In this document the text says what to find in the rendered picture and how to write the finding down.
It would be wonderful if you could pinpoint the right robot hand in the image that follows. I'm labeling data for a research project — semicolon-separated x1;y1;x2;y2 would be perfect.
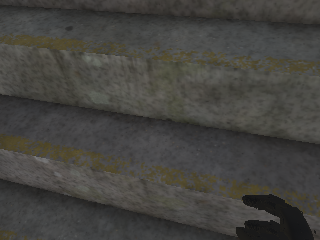
236;194;316;240

